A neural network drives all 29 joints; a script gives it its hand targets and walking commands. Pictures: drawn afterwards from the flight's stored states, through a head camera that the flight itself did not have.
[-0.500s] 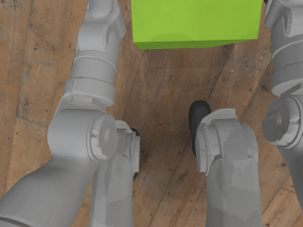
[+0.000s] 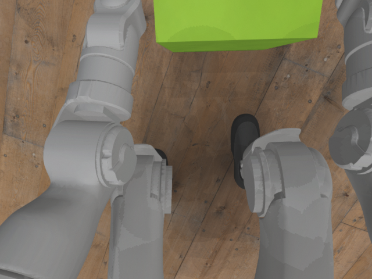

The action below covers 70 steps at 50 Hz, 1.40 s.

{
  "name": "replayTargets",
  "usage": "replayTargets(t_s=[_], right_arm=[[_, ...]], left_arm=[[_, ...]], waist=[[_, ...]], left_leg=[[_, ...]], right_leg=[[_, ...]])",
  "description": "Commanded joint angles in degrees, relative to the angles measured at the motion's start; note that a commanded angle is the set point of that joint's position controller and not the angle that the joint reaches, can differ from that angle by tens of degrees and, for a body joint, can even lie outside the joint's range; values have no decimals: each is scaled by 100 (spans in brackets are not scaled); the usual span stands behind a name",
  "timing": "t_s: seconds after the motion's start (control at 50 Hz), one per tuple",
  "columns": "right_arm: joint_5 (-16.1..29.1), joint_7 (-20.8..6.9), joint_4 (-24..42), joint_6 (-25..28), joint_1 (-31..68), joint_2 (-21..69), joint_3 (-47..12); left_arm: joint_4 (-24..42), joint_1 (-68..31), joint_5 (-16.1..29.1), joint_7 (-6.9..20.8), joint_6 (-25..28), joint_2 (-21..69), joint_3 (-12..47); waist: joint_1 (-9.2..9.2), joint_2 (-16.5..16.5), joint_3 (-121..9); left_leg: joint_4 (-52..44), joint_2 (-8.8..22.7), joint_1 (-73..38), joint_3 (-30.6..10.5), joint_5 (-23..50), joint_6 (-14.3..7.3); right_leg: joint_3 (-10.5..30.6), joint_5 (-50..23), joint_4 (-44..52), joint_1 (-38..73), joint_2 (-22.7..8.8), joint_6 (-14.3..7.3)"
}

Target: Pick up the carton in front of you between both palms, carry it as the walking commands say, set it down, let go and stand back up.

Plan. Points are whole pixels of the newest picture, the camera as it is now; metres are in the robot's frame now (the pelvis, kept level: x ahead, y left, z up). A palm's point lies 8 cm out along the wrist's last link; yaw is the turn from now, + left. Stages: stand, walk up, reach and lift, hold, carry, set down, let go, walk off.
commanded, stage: set down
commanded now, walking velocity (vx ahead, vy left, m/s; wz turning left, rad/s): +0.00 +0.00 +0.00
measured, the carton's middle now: out of the picture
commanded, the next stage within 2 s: let go in 1.62 s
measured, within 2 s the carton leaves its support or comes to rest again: neither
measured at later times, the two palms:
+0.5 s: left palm out of the picture +0.57 +0.04 -0.20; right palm out of the picture +0.50 -0.32 -0.22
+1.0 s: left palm out of the picture +0.58 +0.02 -0.05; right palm out of the picture +0.52 -0.34 -0.07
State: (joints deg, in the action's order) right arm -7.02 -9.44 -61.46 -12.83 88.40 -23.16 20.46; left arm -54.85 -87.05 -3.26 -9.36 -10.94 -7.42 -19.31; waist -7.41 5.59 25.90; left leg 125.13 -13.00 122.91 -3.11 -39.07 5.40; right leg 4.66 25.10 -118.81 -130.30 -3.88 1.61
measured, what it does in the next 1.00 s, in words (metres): rises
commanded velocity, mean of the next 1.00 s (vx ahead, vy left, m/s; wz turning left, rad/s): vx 0.00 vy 0.00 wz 0.00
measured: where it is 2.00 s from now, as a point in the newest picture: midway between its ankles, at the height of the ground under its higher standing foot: (198, 179)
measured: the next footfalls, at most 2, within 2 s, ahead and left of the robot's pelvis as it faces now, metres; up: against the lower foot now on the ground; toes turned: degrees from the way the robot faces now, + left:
none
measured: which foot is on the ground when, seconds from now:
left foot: down 0.00-1.00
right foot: down 0.00-1.00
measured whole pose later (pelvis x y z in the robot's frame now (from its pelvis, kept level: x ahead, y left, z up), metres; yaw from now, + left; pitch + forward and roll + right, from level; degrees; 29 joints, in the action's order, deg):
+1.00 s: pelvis +0.00 -0.01 +0.07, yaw -1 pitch +41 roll +7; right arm 2.2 -4.6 -59.5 -11.5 84.5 -29.1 13.1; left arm -48.9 -81.4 2.2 -11.5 -13.5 -9.5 -16.7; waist -4.0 4.0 13.2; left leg 110.2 -6.2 114.8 -0.1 -37.3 4.4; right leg 6.1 22.1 -105.7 -125.0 0.4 1.0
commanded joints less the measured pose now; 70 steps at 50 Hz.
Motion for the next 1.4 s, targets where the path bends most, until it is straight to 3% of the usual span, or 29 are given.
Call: replayTargets(t_s=[0.0, 0.04, 0.2, 0.26, 0.28, 0.34, 0.36, 0.4, 0.48, 0.52, 0.54, 0.58, 0.6, 0.64, 0.7, 0.74, 0.76, 0.78, 0.8, 0.92, 0.96, 1.1, 1.12, 1.14, 1.18, 1.2, 1.28, 1.36, 1.38], right_arm=[[219, -848, -50, 37, 1885, 3613, -945], [41, -849, -336, -24, 1619, 3037, -810], [42, -729, -241, 143, 1709, 2461, -577], [-158, -309, -516, 414, 1503, 920, -269], [-120, -177, -731, 487, 1088, 419, 123], [111, 432, -563, 953, 1269, -1635, 444], [300, 626, -438, 1124, 1337, -1910, 305], [891, 728, -407, 1209, 1650, -1895, -115], [1522, 577, -447, 1248, 1574, -1845, -549], [1430, 466, -593, 1188, 1327, -1905, -535], [1537, 435, -122, 1197, 1330, -1928, -499], [1431, 420, -25, 1093, 1433, -2045, -449], [1563, 401, -81, 1002, 1462, -1841, -723], [1548, 386, 349, 847, 1535, -1874, -859], [1444, 489, 239, 678, 1121, -1718, -639], [1256, 501, 1068, 576, 1424, -1680, -842], [1225, 529, 993, 517, 1429, -1937, -514], [1277, 528, 901, 441, 1280, -1610, -740], [1185, 504, 764, 358, 1262, -1573, -676], [874, 393, 642, 255, 1115, -1355, -434], [909, 500, 929, 222, 1305, -1148, -933], [742, 459, 816, 80, 662, -1004, -622], [637, 489, 733, 118, 751, -1408, -326], [772, 505, 1319, 102, 986, -1105, -585], [595, 461, 1565, 176, 939, -1268, -331], [548, 483, 1280, 105, 626, -1282, -564], [839, 434, 1476, -60, 687, -1410, -597], [556, 336, 1498, -10, 80, -1203, -223], [575, 292, 1827, -9, 173, -1429, -124]], left_arm=[[293, -2659, 274, 1220, 33, 3849, 1467], [-137, -2419, 212, 1216, -3, 3653, 1453], [-22, -2299, 263, 1093, 72, 2998, 1280], [-217, -1850, 187, 703, 147, 2079, 1020], [37, -1707, 19, 467, 228, 1155, 928], [279, -1930, 629, 60, 298, -172, 1219], [368, -2006, 750, -47, 358, -600, 1124], [85, -1555, 912, -173, 408, -871, 949], [246, -1533, 1213, -86, 375, -887, 1351], [253, -1304, 1092, -45, 375, -941, 1440], [828, -1624, 1301, -36, 348, -953, 1550], [1130, -1679, 1579, -48, 336, -879, 1735], [968, -1610, 1448, -103, 255, -967, 1621], [1306, -1240, 1294, -242, 164, -1147, 1247], [1584, -1097, 1156, -253, 33, -1161, 1240], [1789, -990, 908, -278, -63, -1104, 752], [1856, -1087, 831, -287, -69, -1044, 673], [1615, -1011, 999, -234, -142, -1080, 784], [1488, -1038, 825, -287, -152, -991, 586], [994, -623, 416, -257, -157, -779, 105], [887, -544, 405, -216, -146, -941, -11], [1361, -364, 345, -108, -228, -692, 216], [1190, -355, 400, -115, -211, -880, 185], [1230, -272, 453, -113, -219, -758, 43], [1741, -317, 459, -67, -139, -610, 32], [1553, -20, 488, -68, -191, -886, 43], [2367, 14, 477, -117, -251, -668, 255], [2098, 222, 444, -11, -316, -622, 380], [2364, 365, 438, 6, -320, -566, 385]], waist=[[-464, 626, -5090], [-765, 733, -4650], [-540, 346, -4654], [-684, 260, -4793], [-375, 299, -4633], [-1100, 267, -5129], [-770, 118, -5438], [-258, -121, -5792], [-408, -384, -6451], [-226, -274, -6584], [-707, -169, -7149], [-723, -79, -7488], [-243, -119, -7630], [-119, -645, -8604], [-119, -291, -8313], [-84, -929, -8524], [165, -458, -8842], [-293, -832, -8250], [108, -706, -7943], [77, -761, -7738], [452, -1541, -8016], [325, -1037, -8113], [-41, -861, -8438], [303, -1307, -8208], [170, -837, -8715], [75, -1534, -8871], [386, -976, -9427], [-72, -939, -9234], [270, -622, -8930]], left_leg=[[-1291, 102, -887, 931, 957, -187], [-1342, 178, -833, 751, 539, -225], [-1344, 149, -1097, 813, 558, -186], [-1216, 301, -1237, 765, 919, -87], [-1296, 349, -1365, 726, 984, -50], [-1374, 414, -1772, 576, 1117, 80], [-1225, 378, -1667, 689, 1283, 126], [-1147, 454, -1631, 754, 1594, 139], [-1089, 567, -1331, 915, 1640, 136], [-1116, 594, -1630, 812, 1845, 81], [-1144, 648, -1961, 917, 1837, 133], [-1073, 587, -2185, 760, 1850, 97], [-1102, 613, -2342, 945, 1797, 125], [-1245, 521, -2370, 1067, 2024, 122], [-1682, 516, -2015, 1109, 1327, 80], [-1595, 500, -2114, 1109, 1647, 20], [-1636, 414, -1974, 1278, 1544, 75], [-1890, 485, -1764, 1148, 949, 25], [-2014, 446, -2020, 1163, 1028, 19], [-2634, 396, -1535, 1214, 682, -66], [-2798, 418, -1236, 1295, 684, -128], [-3627, 464, -1690, 1137, 907, -97], [-3472, 486, -1625, 1085, 801, -46], [-3716, 428, -1821, 1178, 1039, -102], [-3769, 394, -2124, 1180, 1459, -68], [-3997, 386, -1783, 1144, 1251, -48], [-4297, 391, -2600, 1238, 1471, -59], [-4696, 401, -2883, 1111, 1836, -22], [-4884, 454, -2787, 1104, 1754, -37]], right_leg=[[-541, -1114, 500, 3589, 562, -455], [-572, -860, 428, 3302, 491, -456], [-715, -783, 376, 3346, 513, -423], [-683, -977, 351, 3474, 473, -403], [-638, -998, 269, 3543, 383, -383], [-777, -1433, 253, 3815, 277, -342], [-710, -1711, 188, 4200, 307, -352], [-553, -1855, 252, 4324, 203, -376], [-501, -2469, 203, 5135, 281, -359], [-516, -2370, 170, 4695, 238, -296], [-656, -2673, 279, 5056, 227, -318], [-571, -2580, 298, 5275, 253, -329], [-532, -2598, 336, 5543, 249, -275], [-545, -3090, 338, 6474, 258, -167], [-618, -2627, 574, 6399, 357, -242], [-561, -2673, 938, 6579, 439, -156], [-527, -2555, 906, 6653, 526, -244], [-749, -2121, 1073, 6416, 473, -173], [-688, -1944, 1308, 6187, 516, -144], [-722, -1561, 1869, 5981, 510, -124], [-526, -1675, 2086, 6971, 560, 3], [-685, -1949, 2679, 6927, 601, -60], [-684, -1910, 2582, 6941, 544, -50], [-684, -2136, 2886, 7139, 624, 56], [-651, -2364, 2990, 7536, 646, -27], [-720, -2684, 2983, 8036, 640, -16], [-662, -2594, 3310, 8447, 645, -9], [-661, -3313, 3715, 8402, 754, -36], [-637, -3267, 3823, 8471, 708, -101]])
